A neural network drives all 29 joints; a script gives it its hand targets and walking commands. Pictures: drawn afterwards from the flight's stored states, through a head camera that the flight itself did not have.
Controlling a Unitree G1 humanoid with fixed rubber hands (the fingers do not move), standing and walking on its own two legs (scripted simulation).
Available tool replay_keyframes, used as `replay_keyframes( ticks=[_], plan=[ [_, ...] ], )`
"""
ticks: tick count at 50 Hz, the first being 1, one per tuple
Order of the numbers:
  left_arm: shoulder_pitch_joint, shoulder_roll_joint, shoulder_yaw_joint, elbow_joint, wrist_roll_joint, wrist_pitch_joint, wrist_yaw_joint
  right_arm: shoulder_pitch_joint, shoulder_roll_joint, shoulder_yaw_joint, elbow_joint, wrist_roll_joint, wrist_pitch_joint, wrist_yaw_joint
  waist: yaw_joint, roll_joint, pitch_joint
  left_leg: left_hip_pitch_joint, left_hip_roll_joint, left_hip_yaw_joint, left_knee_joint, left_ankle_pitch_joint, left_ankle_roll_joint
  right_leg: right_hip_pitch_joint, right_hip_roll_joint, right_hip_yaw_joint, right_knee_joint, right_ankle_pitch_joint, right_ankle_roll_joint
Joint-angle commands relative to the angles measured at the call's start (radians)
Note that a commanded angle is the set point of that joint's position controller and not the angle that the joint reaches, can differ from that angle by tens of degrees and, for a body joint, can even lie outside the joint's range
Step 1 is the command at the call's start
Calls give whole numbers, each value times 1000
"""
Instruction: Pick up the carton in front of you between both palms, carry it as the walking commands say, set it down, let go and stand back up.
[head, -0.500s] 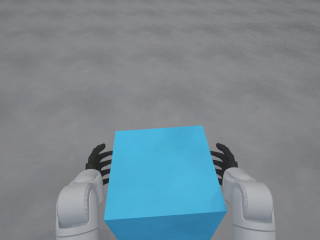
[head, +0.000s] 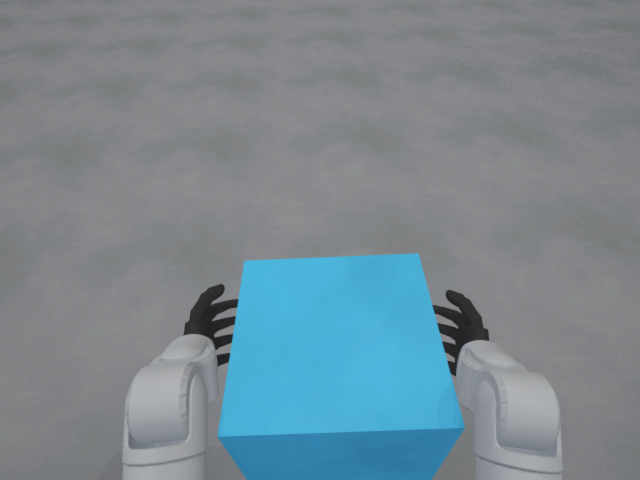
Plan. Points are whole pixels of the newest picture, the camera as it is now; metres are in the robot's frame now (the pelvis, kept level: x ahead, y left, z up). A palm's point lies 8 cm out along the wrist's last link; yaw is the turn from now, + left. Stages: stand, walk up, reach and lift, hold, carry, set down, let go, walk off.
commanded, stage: carry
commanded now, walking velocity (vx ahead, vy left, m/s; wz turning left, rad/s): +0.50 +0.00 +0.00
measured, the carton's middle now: (336, 382) +0.27 +0.00 +0.00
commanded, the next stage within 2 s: none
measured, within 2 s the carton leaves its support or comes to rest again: neither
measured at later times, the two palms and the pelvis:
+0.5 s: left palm (233, 172) +0.62 +0.17 +0.08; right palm (406, 173) +0.60 -0.13 +0.09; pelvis +0.34 +0.03 +0.00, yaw -3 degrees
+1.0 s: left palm (271, 87) +0.94 +0.13 +0.09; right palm (400, 91) +0.93 -0.17 +0.08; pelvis +0.66 -0.01 +0.00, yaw -1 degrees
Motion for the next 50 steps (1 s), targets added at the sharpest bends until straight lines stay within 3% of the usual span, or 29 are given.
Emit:
replay_keyframes(
  ticks=[1, 2, 3, 5, 10, 16, 19, 20, 21, 22, 23, 24, 25, 27, 29, 32, 38, 42, 44, 45, 46, 47, 48, 49, 50],
  plan=[
    [-394, -944, -700, -68, -420, -4, -262, -502, 926, 759, -84, 425, -15, 267, 2, -159, -342, -502, 4, -75, 371, 66, 41, 659, -342, 528, -274, 230, -80],
    [-412, -967, -708, -84, -425, -14, -263, -508, 953, 764, -87, 427, -28, 268, -3, -92, -324, -489, 36, -77, 303, 128, 43, 594, -312, 435, -283, 261, -51],
    [-417, -979, -712, -97, -429, -22, -264, -507, 973, 772, -91, 429, -38, 265, -6, -109, -327, -449, 48, -68, 236, 173, 39, 548, -291, 368, -304, 226, -25],
    [-395, -982, -716, -113, -433, -32, -269, -468, 994, 779, -90, 420, -56, 256, -5, -153, -327, -438, 35, -26, 160, 223, 28, 532, -262, 288, -333, 189, -15],
    [-345, -925, -710, -138, -430, -34, -278, -420, 964, 790, -120, 401, -66, 235, -2, -177, -240, -526, 21, 44, -92, 322, -8, 573, -230, 195, -384, 216, -41],
    [-322, -838, -685, -131, -399, 3, -262, -412, 876, 771, -130, 408, -19, 238, 2, -182, -122, -475, -23, 122, -376, 440, 16, 593, -199, 111, -376, 339, -23],
    [-331, -819, -678, -110, -390, 19, -255, -429, 850, 754, -111, 413, 3, 247, -2, -207, -98, -355, -43, 143, -455, 449, 47, 597, -202, 80, -308, 494, 5],
    [-341, -815, -680, -109, -391, 24, -254, -429, 847, 747, -100, 413, 7, 249, -10, -211, -134, -248, -73, 170, -469, 426, 50, 589, -191, 53, -217, 580, 23],
    [-355, -812, -686, -110, -395, 28, -253, -419, 848, 737, -81, 410, 9, 252, -28, -174, -189, -71, -120, 220, -516, 393, 49, 534, -151, 2, -53, 599, 51],
    [-370, -806, -690, -109, -395, 31, -252, -415, 843, 725, -71, 408, 9, 256, -46, -100, -252, 152, -58, 136, -505, 313, 52, 376, -121, 13, 136, 423, 75],
    [-398, -820, -707, -133, -402, 39, -250, -417, 831, 709, -44, 397, 3, 261, -49, 154, -361, 407, 247, -347, -574, 136, 194, 76, -29, 50, 480, 145, 130],
    [-403, -823, -706, -125, -400, 38, -253, -392, 872, 715, -12, 405, -4, 263, -41, 288, -371, 449, 343, -617, -732, 246, 255, -118, 71, 139, 669, -309, 123],
    [-419, -865, -720, -100, -404, 28, -255, -414, 898, 718, -37, 412, -11, 266, -37, 211, -346, 420, 326, -497, -704, 390, 247, -172, 8, 238, 784, -307, 96],
    [-436, -935, -736, -99, -413, 1, -259, -452, 961, 730, -55, 426, -31, 271, -35, 33, -321, 297, 270, -289, -667, 569, 188, -172, -73, 259, 719, -208, 67],
    [-425, -977, -742, -97, -417, -19, -256, -472, 990, 743, -78, 438, -47, 275, -25, 47, -321, 214, 227, -169, -712, 481, 138, -115, -92, 240, 596, -114, 74],
    [-370, -990, -752, -92, -400, -42, -243, -430, 984, 747, -91, 442, -60, 283, -27, 83, -292, 215, 202, -89, -764, 443, 142, -149, -81, 185, 462, -61, 99],
    [-361, -929, -755, -152, -395, -33, -225, -401, 901, 738, -137, 438, -50, 280, -31, 94, -184, 279, 151, 18, -778, 570, 147, -226, -63, 104, 159, 73, 118],
    [-352, -863, -740, -152, -402, 3, -228, -367, 844, 716, -121, 406, -21, 266, -32, 118, -123, 263, 120, 113, -702, 912, 105, -95, 8, 24, -29, 190, 98],
    [-347, -843, -730, -142, -407, 18, -233, -369, 827, 709, -115, 396, -8, 262, -25, 138, -151, 254, 109, 148, -581, 992, 64, 59, 41, -8, -92, 245, 91],
    [-341, -840, -725, -133, -404, 22, -236, -378, 821, 709, -113, 396, -2, 261, -8, 114, -180, 216, 80, 187, -459, 1007, 31, 201, 67, -35, -182, 312, 91],
    [-355, -834, -720, -133, -402, 26, -240, -389, 813, 710, -108, 397, 1, 262, 0, 72, -210, 132, 50, 186, -339, 898, -3, 367, 31, -6, -243, 421, 97],
    [-373, -826, -711, -133, -404, 31, -244, -409, 811, 714, -107, 399, 4, 262, 7, -67, -305, -46, 23, 150, -137, 510, -33, 617, -171, 177, -130, 827, 67],
    [-353, -825, -692, -90, -397, 29, -249, -418, 828, 727, -108, 405, 14, 259, 9, -250, -428, -308, -90, 70, 115, -94, -51, 898, -399, 452, -58, 1135, -108],
    [-299, -841, -684, -62, -402, 20, -251, -394, 824, 724, -89, 405, 13, 259, 9, -239, -483, -319, -91, -42, 227, -140, -39, 825, -412, 489, -138, 1019, -159],
    [-309, -886, -687, -66, -397, 8, -253, -429, 858, 736, -98, 408, 3, 262, 5, -237, -451, -320, -59, -71, 212, -114, -17, 742, -375, 420, -185, 893, -142]
  ],
)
